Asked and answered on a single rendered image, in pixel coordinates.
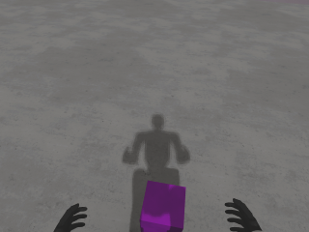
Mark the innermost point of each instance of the robot right hand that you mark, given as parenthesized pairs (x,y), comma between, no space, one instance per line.
(246,220)

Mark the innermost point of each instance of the carton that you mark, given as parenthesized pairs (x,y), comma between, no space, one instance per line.
(163,208)

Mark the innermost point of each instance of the robot left hand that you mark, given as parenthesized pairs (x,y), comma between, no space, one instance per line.
(66,222)

